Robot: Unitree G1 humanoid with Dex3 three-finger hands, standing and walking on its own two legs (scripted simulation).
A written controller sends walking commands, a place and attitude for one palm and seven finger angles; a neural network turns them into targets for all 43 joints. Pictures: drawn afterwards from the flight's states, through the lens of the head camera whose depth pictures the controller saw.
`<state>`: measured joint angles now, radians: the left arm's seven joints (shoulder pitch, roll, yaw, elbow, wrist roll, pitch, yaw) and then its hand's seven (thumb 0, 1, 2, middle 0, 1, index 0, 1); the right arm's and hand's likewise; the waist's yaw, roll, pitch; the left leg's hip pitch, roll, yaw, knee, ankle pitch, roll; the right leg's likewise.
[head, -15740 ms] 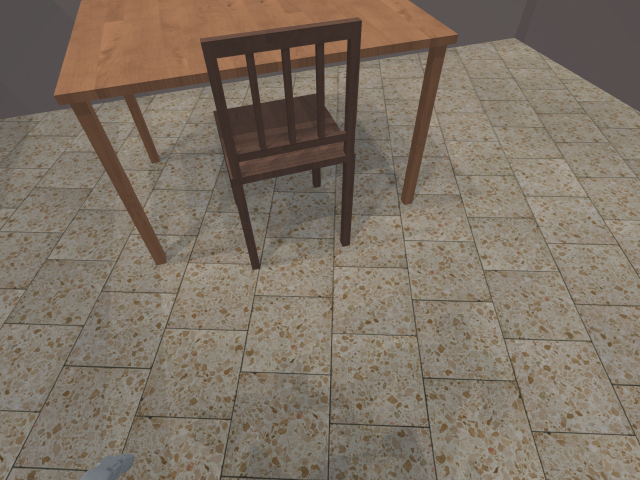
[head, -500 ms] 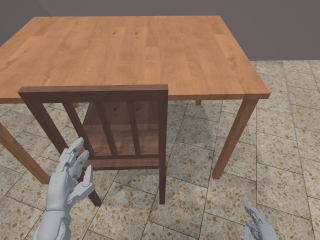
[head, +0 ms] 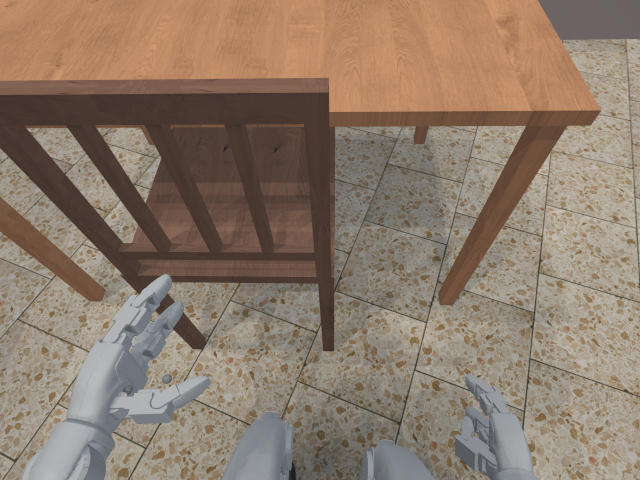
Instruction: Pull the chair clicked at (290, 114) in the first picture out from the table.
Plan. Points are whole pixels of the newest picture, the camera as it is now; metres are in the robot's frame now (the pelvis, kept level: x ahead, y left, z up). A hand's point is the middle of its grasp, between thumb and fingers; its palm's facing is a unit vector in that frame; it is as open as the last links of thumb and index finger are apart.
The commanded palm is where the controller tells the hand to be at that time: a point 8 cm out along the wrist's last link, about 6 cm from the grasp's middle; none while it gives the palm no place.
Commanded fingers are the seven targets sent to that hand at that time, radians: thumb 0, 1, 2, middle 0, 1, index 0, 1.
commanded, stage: raise the hand toward the chair's back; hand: left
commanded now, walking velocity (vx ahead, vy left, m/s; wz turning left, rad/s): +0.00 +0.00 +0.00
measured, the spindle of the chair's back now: (191, 196) +0.49 +0.22 +0.03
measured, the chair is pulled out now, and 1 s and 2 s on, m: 0.00 0.00 0.00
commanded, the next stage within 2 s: aim the fingers beside a spindle in 1.32 s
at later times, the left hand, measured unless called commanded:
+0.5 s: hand (94, 359) +0.23 +0.24 +0.08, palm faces +0.05 -1.00 -0.06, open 16.3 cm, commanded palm +0.21 +0.30 +0.06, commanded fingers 0.00 -0.50 0.30 -0.06 -0.08 -0.06 -0.08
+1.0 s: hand (95, 346) +0.25 +0.26 +0.06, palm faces -0.01 -1.00 -0.04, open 16.9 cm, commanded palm +0.23 +0.31 +0.07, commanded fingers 0.00 -0.50 0.30 -0.06 -0.08 -0.06 -0.08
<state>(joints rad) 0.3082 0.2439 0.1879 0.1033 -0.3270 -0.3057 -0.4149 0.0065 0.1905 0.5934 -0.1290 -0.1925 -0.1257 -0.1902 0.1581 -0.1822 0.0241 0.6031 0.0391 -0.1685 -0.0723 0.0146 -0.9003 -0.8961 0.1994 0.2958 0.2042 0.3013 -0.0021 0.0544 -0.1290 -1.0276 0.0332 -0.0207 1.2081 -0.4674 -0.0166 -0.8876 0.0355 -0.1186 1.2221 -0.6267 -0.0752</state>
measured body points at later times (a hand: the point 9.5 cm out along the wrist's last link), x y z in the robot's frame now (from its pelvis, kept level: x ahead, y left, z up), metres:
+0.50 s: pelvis +0.00 +0.05 +0.02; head +0.07 +0.06 +0.46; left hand +0.22 +0.30 +0.08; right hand +0.20 -0.19 -0.05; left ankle +0.06 +0.13 -0.63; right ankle -0.01 -0.07 -0.63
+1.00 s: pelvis +0.01 +0.06 +0.03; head +0.07 +0.07 +0.47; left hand +0.25 +0.31 +0.07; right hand +0.16 -0.19 -0.05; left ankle +0.06 +0.13 -0.63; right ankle -0.01 -0.07 -0.63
